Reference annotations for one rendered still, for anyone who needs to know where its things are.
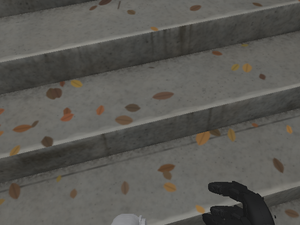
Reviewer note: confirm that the left robot thigh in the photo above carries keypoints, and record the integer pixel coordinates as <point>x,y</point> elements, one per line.
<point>129,219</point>

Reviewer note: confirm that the robot right hand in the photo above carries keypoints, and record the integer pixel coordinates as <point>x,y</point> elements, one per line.
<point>254,211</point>

